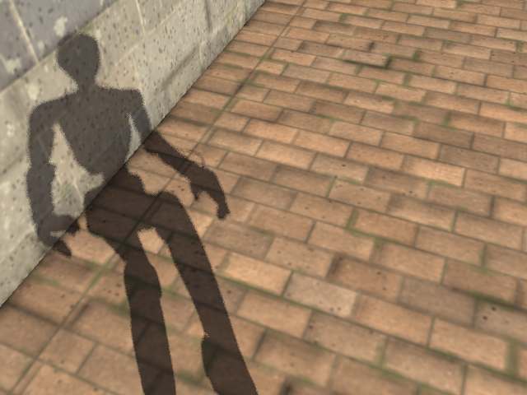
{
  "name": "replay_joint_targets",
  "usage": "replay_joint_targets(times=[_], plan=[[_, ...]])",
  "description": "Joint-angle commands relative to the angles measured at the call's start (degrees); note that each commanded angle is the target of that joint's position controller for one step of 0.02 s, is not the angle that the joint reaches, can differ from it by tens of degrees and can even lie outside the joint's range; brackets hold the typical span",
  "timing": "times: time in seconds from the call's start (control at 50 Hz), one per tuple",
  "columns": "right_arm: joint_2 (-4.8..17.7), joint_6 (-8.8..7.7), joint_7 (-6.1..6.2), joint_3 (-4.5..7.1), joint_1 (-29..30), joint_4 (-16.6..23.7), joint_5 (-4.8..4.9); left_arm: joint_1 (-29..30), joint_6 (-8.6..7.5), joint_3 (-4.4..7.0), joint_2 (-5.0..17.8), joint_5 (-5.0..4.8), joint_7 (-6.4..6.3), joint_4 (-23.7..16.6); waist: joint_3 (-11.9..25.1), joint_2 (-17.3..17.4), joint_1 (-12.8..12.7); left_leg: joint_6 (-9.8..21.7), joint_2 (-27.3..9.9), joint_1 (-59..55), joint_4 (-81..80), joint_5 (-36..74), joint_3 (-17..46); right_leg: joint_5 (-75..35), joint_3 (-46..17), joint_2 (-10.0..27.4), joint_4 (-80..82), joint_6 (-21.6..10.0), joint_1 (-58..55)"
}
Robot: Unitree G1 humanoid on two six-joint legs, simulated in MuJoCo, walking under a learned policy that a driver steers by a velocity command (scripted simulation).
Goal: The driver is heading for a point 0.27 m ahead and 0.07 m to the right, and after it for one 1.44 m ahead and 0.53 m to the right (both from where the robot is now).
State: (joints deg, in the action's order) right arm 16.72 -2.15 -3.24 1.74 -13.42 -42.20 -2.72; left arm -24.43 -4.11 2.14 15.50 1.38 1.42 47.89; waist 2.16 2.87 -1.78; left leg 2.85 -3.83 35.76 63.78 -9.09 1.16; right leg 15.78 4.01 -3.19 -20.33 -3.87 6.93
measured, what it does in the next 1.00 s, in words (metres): walks ahead, turning right: left foot, then right foot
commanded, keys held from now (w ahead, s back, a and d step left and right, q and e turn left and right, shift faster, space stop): w+shift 0.06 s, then e+shift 0.78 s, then shift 0.16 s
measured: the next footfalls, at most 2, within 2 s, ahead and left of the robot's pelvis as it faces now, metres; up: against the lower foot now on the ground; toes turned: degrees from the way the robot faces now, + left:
left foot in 0.24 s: +0.42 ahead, +0.11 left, +0.00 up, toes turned -6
right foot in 0.70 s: +0.42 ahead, -0.15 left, +0.00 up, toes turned -33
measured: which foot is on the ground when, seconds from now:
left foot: up 0.00-0.22, down 0.24-0.70, up 0.72-1.00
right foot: down 0.00-0.24, up 0.26-0.68, down 0.70-1.00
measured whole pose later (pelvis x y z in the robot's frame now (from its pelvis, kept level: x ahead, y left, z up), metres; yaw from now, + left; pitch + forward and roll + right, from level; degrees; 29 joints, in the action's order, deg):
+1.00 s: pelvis +0.40 -0.03 -0.01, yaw -41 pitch +2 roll +2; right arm 17.9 0.3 0.3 4.2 -0.6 -43.2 0.4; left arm -9.9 2.5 4.6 18.7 0.1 -2.0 31.0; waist -4.2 0.6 -0.9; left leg -4.6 0.0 28.9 48.9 -19.9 4.8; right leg 9.1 -6.5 -4.7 -28.9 -3.4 21.5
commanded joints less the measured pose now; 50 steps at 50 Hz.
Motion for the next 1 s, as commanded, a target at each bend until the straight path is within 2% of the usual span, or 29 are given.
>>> replay_joint_targets(times=[0.02, 0.08, 0.14, 0.16, 0.18, 0.2, 0.22, 0.24, 0.26, 0.28, 0.3, 0.32, 0.34, 0.36, 0.42, 0.48, 0.54, 0.64, 0.68, 0.7, 0.72, 0.74, 0.76, 0.78, 0.8, 0.84, 0.88, 0.94, 1.0], plan=[[4.2, -0.15, -0.39, 0.52, 8.3, 5.7, 0.02, -0.9, -1.89, 1.57, 7.2, -0.98, -0.02, -1.8, -9.7, -5.5, 0.2, -1.7, -2.8, 14.9, -5.2, 6.2, -0.5, 7.2, -15.7, 14.0, 18.7, -6.6, -1.9], [2.2, -0.70, -0.79, -0.66, 15.5, 7.8, 0.35, -3.2, -2.38, 0.98, 5.7, -1.06, -0.17, 0.0, -11.7, -4.7, -0.9, -1.7, -1.6, 8.9, -18.1, 12.0, -3.9, -10.2, -9.8, 11.4, 19.8, -6.3, -0.5], [-0.2, -1.82, -0.70, -1.83, 18.3, 8.4, 0.34, -5.1, -2.29, 1.00, 7.4, -1.42, -1.04, 2.5, -11.1, -4.5, -0.8, -0.6, 2.5, -2.9, -29.4, 15.8, -6.3, -39.6, -7.6, 11.3, 16.0, -5.4, -2.0], [0.4, -2.05, -0.21, -1.69, 17.6, 8.0, 0.32, -5.1, -2.06, 1.15, 8.4, -1.35, -1.21, 3.0, -9.4, -5.2, -0.3, -0.2, 4.1, -6.1, -31.2, 16.0, -6.2, -46.9, -8.0, 11.6, 13.0, -4.8, -4.6], [3.8, -4.41, 0.53, 0.23, 16.5, 9.7, 4.39, -5.3, -1.11, 2.16, 11.3, -4.07, -2.51, 1.7, -5.9, -6.9, 1.8, -0.3, 4.8, -7.9, -34.9, 14.7, -0.4, -49.1, -10.9, 14.3, 7.7, -4.1, -9.9], [6.4, -5.05, 1.05, 1.07, 13.6, 8.7, 4.55, -3.3, -0.19, 2.78, 13.2, -3.78, -3.22, 1.6, -2.6, -8.0, 4.4, -0.2, 6.0, -10.5, -36.5, 13.2, -0.2, -53.8, -11.8, 14.5, 3.3, -3.0, -13.6], [8.8, -5.21, 1.80, 2.20, 7.5, 6.9, 4.18, -1.7, 0.77, 3.20, 14.0, -2.68, -3.35, 0.7, 1.8, -9.2, 7.2, 0.3, 6.9, -17.5, -36.9, 13.9, -1.1, -57.5, -11.7, 13.2, -4.6, -1.6, -14.1], [10.5, -4.94, 2.64, 3.02, -1.8, 4.4, 3.49, 1.4, 1.36, 2.98, 12.9, -1.92, -3.23, -1.0, 7.1, -9.0, 12.1, 1.5, 3.4, -31.8, -37.7, 21.7, 0.1, -52.7, -10.8, 10.5, -17.3, 1.0, -6.7], [14.3, -4.11, 3.82, 3.63, -10.7, 3.0, 1.36, 1.8, 1.24, 1.43, 6.2, -0.12, -3.14, -4.4, 17.7, -1.4, 12.6, 3.7, -10.2, -53.2, -28.8, 39.1, 11.2, -24.9, -10.1, 4.1, -35.8, 3.4, 8.9], [14.0, -4.05, 2.78, 2.96, -8.5, 3.8, -0.25, -12.4, 1.05, -0.90, -2.8, -1.65, -2.61, -3.7, 30.0, 15.5, 4.6, 14.9, -26.3, -69.2, -30.2, 48.0, 33.1, 26.2, -13.4, -4.0, -57.6, 5.1, 25.8], [9.4, -3.05, 3.03, 2.54, -4.6, 6.7, 0.54, -9.8, 1.59, 1.21, 6.2, -3.07, -2.57, -3.2, 30.0, 8.6, 6.4, 13.1, -22.1, -62.3, -34.5, 38.9, 30.4, 22.4, -14.9, 0.5, -61.3, 5.8, 26.9], [5.8, -2.53, 3.52, 1.77, 0.0, 7.1, 1.59, -2.8, 2.21, 2.40, 8.8, -4.35, -2.96, -5.5, 18.7, 6.0, 5.9, 11.1, -19.6, -53.0, -36.5, 35.5, 19.9, 17.9, -11.4, 3.4, -59.2, 6.1, 30.8], [4.6, -2.27, 3.81, 1.55, 3.2, 5.9, 2.25, -0.3, 2.88, 2.66, 8.5, -4.01, -3.53, -6.1, 10.7, 1.7, 3.9, 9.8, -16.5, -42.5, -39.0, 35.2, 14.0, 13.7, -9.2, 6.0, -57.1, 7.2, 30.6], [3.5, -2.28, 3.92, 1.39, 5.4, 5.5, 2.08, -0.2, 3.89, 3.18, 8.1, -3.46, -3.76, -6.2, 6.3, 1.9, 1.9, 9.4, -15.0, -34.0, -41.6, 32.8, 9.5, 11.3, -8.7, 7.6, -56.5, 8.0, 28.1], [3.7, -2.96, 3.65, 1.97, 12.5, 4.7, 0.99, -0.6, 7.08, 2.95, 3.9, -3.73, -3.83, -8.5, -0.2, 4.7, -2.1, 10.1, -14.2, -17.3, -50.0, 22.3, -0.2, 8.7, -6.5, 10.7, -51.2, 8.9, 21.5], [6.5, -3.02, 4.37, 3.18, 14.1, 3.5, 1.36, 4.2, 7.33, 2.94, 4.3, -2.47, -3.22, -11.8, -0.1, 2.9, -1.8, 10.7, -14.2, -18.3, -51.0, 21.6, -5.9, -0.8, -5.9, 12.3, -40.3, 8.1, 21.3], [7.7, -1.91, 4.62, 3.64, 15.2, 3.1, 2.36, 7.4, 7.42, 3.09, 5.2, -2.30, -1.54, -12.8, 1.4, 0.5, -0.8, 9.7, -13.5, -21.8, -48.9, 20.7, -11.0, -10.0, -3.3, 11.4, -30.9, 6.1, 17.8], [10.4, 0.76, 3.51, 4.97, 13.6, 2.1, 4.24, 13.4, 8.74, 4.57, 8.6, -2.81, 0.35, -17.1, -0.3, 0.9, 0.6, 6.2, -16.6, -29.1, -42.3, 17.0, -12.6, -3.0, 1.0, 9.3, -22.0, 2.6, 17.6], [9.4, 1.69, 3.17, 5.05, 12.8, 1.4, 5.18, 10.0, 8.56, 5.72, 9.6, -2.57, -0.03, -16.9, 0.8, -1.1, -1.7, 2.4, -14.6, -29.3, -32.1, 18.9, -15.5, -5.6, 3.0, 6.1, -13.9, -0.2, 11.1], [8.2, 2.01, 2.86, 5.03, 9.3, 0.7, 4.71, 4.2, 7.96, 7.66, 14.2, -2.23, -1.11, -15.8, 1.9, -9.0, -3.5, -1.4, -9.7, -23.1, -18.4, 12.4, -17.1, -24.9, -3.5, 6.4, -8.0, -3.7, 1.7], [5.5, 1.75, 2.76, 4.23, 8.8, 3.6, 2.13, 5.2, 7.58, 9.34, 22.6, -2.05, -2.13, -16.8, 1.7, -26.7, 0.6, -7.0, 1.0, -2.1, 0.6, -25.9, -17.1, -47.8, -26.8, 18.0, -6.3, -13.4, -9.2], [6.3, 1.29, 2.88, 3.92, 11.6, 5.0, 1.43, 5.5, 5.62, 8.13, 20.4, 0.00, -1.31, -19.1, 11.6, -20.5, -1.4, -7.4, 5.2, 4.1, 11.3, -31.9, -1.0, -33.9, -41.6, 23.2, -1.3, -20.2, -12.1], [7.9, 0.99, 2.93, 4.33, 14.5, 5.2, 2.97, 6.5, 4.10, 7.38, 17.9, -0.32, -0.62, -19.3, 11.2, -12.0, -2.1, -5.8, 4.1, 6.3, 12.4, -27.9, 3.2, -27.1, -38.0, 23.0, 0.7, -18.5, -11.6], [6.8, 0.64, 3.37, 4.12, 15.8, 5.5, 3.39, 8.0, 3.43, 7.09, 16.7, -1.60, -0.90, -18.9, 7.9, -7.8, -0.8, -4.6, 3.3, 7.0, 9.7, -23.0, 4.5, -21.8, -34.7, 20.6, 0.8, -15.5, -9.0], [7.0, 0.58, 3.93, 4.20, 15.6, 4.9, 2.58, 10.6, 3.68, 6.54, 14.8, -2.77, -1.47, -19.2, 5.5, -5.0, 0.6, -4.3, 2.2, 6.6, 5.8, -19.2, 5.2, -19.2, -31.6, 18.6, 0.8, -12.9, -6.0], [7.5, 0.80, 3.99, 4.43, 14.9, 4.3, 2.24, 15.2, 4.70, 5.85, 13.2, -2.18, -3.04, -21.2, 5.2, -6.6, 2.9, -4.8, 2.9, 0.2, -0.5, -14.2, 5.3, -20.9, -27.3, 14.8, 0.4, -10.6, 0.3], [5.9, 1.17, 3.75, 3.93, 12.4, 2.5, 2.77, 15.5, 5.21, 5.64, 12.6, -1.42, -3.79, -21.7, 7.2, -6.1, 2.9, -6.5, 4.0, -3.0, -6.1, -12.2, 3.7, -26.9, -24.0, 13.8, -1.2, -10.2, 0.4], [4.0, 1.85, 3.69, 3.05, 11.8, 1.6, 3.04, 14.1, 5.73, 5.49, 12.5, -1.42, -4.08, -21.0, 8.1, -7.4, 1.6, -7.9, 4.1, -8.2, -13.0, -10.4, 3.0, -26.0, -22.5, 12.9, -2.8, -9.9, 3.0], [4.9, 2.32, 3.52, 3.18, 11.4, 1.6, 3.26, 14.6, 6.18, 4.90, 11.7, -0.82, -3.48, -20.9, 6.3, -10.5, 0.5, -7.7, 3.9, -11.7, -16.8, -10.0, 2.2, -18.2, -24.0, 12.6, -2.6, -9.4, 6.8]])
Velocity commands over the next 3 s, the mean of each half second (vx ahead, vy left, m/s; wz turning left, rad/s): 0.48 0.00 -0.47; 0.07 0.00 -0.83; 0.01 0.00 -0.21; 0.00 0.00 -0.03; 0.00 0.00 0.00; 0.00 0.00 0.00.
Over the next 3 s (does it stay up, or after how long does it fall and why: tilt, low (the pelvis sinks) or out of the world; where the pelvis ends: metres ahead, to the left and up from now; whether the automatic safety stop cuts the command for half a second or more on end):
stays up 0.43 -0.02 -0.01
